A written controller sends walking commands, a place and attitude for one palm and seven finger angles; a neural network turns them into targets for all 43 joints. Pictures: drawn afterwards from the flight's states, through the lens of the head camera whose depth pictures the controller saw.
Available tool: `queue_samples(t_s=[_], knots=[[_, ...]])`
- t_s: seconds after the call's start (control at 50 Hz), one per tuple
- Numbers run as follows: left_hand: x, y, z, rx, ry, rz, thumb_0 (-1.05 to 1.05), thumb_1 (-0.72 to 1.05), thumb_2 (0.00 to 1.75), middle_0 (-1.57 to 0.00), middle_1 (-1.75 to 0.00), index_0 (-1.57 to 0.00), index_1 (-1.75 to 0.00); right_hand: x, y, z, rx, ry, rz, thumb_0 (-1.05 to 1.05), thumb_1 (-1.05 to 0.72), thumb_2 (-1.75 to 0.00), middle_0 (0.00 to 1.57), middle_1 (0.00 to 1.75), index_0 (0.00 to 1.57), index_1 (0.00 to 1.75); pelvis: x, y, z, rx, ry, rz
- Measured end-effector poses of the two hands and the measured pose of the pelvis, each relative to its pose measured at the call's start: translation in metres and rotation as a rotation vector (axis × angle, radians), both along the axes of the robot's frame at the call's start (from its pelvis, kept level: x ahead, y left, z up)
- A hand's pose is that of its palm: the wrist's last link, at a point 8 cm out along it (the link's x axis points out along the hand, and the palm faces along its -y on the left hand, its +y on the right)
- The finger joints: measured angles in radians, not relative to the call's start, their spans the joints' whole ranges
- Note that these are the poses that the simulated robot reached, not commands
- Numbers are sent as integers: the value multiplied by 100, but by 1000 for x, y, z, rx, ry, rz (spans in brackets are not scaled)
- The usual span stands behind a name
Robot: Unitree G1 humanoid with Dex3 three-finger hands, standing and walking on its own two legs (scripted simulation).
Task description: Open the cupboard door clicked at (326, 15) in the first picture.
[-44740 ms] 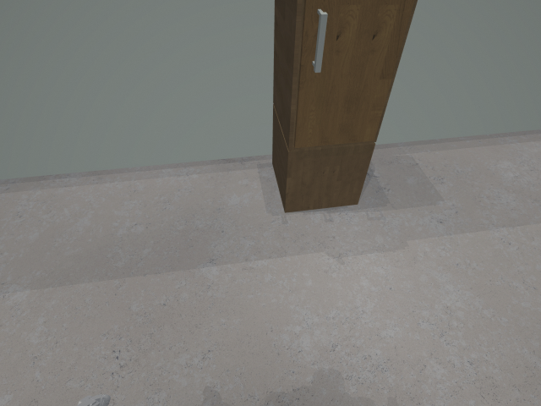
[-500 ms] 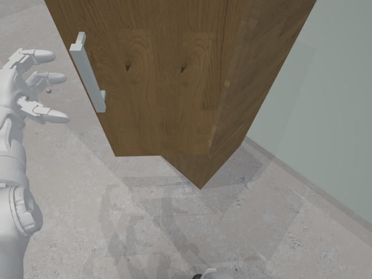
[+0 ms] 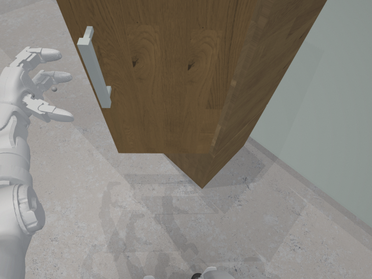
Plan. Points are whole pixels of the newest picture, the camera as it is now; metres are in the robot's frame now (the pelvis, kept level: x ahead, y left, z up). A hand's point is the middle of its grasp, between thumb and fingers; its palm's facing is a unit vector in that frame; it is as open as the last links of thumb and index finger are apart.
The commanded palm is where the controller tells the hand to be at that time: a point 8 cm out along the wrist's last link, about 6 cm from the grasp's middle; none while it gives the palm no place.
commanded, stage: move the hooked fingers beside the handle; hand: left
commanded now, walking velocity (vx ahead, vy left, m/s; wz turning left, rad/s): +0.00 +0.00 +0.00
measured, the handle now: (98, 71) +0.53 +0.18 +0.11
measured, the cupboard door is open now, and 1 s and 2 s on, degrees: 45 45 45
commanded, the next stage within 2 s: slide the fingers in behind the handle in 0.10 s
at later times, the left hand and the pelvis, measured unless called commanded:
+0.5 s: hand (65, 86) +0.48 +0.23 +0.12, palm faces -0.04 -1.00 +0.02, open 14.0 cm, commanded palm +0.45 +0.28 +0.11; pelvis +0.01 +0.00 +0.00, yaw -1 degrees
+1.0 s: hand (83, 89) +0.47 +0.19 +0.12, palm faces -0.02 -1.00 +0.00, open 14.0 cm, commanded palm +0.44 +0.24 +0.11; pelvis -0.01 -0.01 +0.00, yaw +0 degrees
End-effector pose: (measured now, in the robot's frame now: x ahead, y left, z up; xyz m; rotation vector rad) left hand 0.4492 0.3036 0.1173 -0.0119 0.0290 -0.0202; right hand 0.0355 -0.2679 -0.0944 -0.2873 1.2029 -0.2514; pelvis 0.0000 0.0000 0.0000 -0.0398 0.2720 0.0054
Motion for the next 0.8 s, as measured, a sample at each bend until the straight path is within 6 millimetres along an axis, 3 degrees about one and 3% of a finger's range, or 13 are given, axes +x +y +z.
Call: queue_samples(t_s=[0.16, 0.36, 0.66, 0.8], knots=[[15, -1, 3, 13, 7, 3, -1, -50, 30, -30, -119, -30, -120, -13, 2, -1, 2, 32, -28, 0, -90, -90, 20, 30, 20, 30, 2, 1, -1, -2, 16, -8], [16, -6, -2, 17, -7, -22, -1, -50, 30, -30, -119, -30, -120, -31, 7, -1, 20, 102, -58, 0, -90, -90, 20, 30, 20, 30, 10, 3, 0, -4, 23, -16], [2, -30, -1, 11, -12, -2, -1, -50, 30, -30, -119, -30, -120, 6, 9, -3, 51, -21, -14, 0, -90, -90, 20, 30, 20, 30, 8, 2, 2, 1, -13, -10], [-1, -41, 3, 4, -8, -2, -1, -50, 30, -30, -120, -30, -120, 11, 7, -5, 57, -53, 5, 0, -90, -90, 20, 30, 20, 30, 2, -2, 1, 7, -25, -3]])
